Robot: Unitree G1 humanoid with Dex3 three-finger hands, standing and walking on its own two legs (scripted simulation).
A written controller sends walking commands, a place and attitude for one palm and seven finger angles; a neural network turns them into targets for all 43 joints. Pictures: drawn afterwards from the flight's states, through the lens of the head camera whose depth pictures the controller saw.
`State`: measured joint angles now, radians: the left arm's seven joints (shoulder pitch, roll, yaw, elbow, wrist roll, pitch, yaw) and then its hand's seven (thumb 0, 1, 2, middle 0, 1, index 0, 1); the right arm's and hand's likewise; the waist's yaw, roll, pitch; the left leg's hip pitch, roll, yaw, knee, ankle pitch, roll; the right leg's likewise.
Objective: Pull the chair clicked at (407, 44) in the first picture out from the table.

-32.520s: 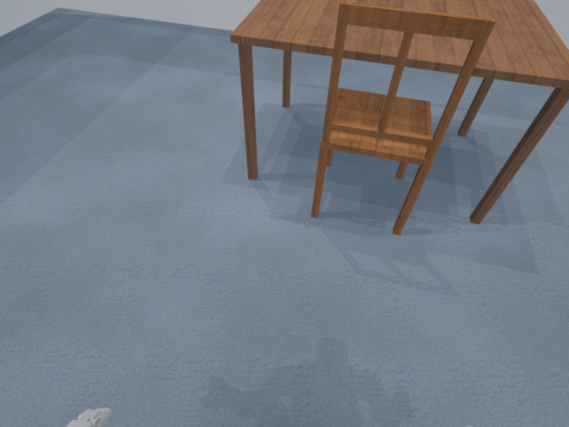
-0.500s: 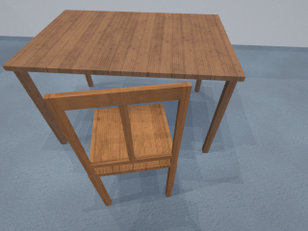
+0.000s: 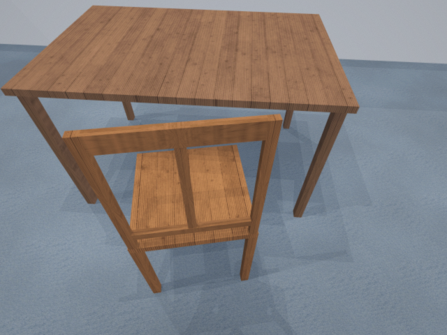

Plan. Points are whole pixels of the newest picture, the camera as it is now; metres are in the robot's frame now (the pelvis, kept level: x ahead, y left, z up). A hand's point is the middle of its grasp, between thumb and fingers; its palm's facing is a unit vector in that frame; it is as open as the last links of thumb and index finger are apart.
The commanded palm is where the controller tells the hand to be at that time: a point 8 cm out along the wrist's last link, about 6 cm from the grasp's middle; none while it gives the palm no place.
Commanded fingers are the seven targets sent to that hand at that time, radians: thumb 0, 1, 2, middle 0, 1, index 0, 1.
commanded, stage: come to a stop and stand still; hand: left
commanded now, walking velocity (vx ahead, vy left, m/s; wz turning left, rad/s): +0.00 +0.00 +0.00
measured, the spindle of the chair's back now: (187, 192) +0.45 +0.11 -0.08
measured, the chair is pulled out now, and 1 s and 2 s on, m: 0.22 0.22 0.22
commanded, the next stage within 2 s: look again from close up in 0.82 s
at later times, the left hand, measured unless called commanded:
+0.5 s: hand out of the picture +0.04 +0.19 -0.18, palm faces +0.02 -0.98 -0.19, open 7.3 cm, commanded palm none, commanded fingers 0.00 0.90 0.90 -0.20 -0.30 -0.20 -0.30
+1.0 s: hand out of the picture +0.01 +0.17 -0.18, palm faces +0.02 -0.98 -0.18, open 7.3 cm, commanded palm none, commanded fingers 0.00 0.90 0.90 -0.20 -0.30 -0.20 -0.30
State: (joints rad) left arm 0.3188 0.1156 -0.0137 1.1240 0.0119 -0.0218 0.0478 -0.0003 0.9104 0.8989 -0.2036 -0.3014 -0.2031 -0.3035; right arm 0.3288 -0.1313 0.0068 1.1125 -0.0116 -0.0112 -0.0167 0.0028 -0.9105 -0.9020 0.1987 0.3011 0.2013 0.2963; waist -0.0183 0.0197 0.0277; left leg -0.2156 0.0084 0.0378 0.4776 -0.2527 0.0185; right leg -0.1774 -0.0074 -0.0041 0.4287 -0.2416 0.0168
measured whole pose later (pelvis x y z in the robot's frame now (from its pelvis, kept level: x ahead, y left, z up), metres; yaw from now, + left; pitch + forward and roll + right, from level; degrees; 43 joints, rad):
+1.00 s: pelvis +0.02 +0.01 +0.00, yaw +0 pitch -1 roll +0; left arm 0.30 0.16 -0.01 1.10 0.01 0.00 0.04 0.00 0.91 0.90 -0.20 -0.30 -0.20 -0.30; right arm 0.26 -0.15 0.02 1.13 0.00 -0.02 -0.02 0.00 -0.91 -0.90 0.20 0.30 0.20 0.30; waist 0.00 -0.02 0.05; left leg -0.14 -0.02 0.05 0.42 -0.26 0.03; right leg -0.13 -0.04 0.00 0.43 -0.28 0.03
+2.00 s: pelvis +0.02 -0.01 +0.00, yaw +3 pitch -1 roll +1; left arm 0.34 0.14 0.00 1.11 0.02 0.00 0.03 0.00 0.91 0.90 -0.20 -0.30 -0.20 -0.30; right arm 0.31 -0.11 0.01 1.14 -0.01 -0.02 -0.02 0.00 -0.91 -0.90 0.20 0.30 0.20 0.30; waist -0.01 -0.04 0.04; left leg -0.16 -0.02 -0.01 0.42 -0.24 0.01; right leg -0.13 -0.04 -0.05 0.45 -0.29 0.01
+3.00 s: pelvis +0.05 -0.18 -0.02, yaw +11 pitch -1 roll +1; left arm 0.23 0.18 0.05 0.94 0.02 0.06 0.02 0.00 0.91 0.90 -0.20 -0.30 -0.20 -0.30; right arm 0.30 -0.17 -0.01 1.04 -0.03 0.00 -0.06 0.00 -0.91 -0.90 0.20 0.30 0.20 0.30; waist -0.02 -0.03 0.10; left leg -0.24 0.01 0.11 0.63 -0.37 0.04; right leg -0.42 -0.01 0.06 1.18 -0.48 0.02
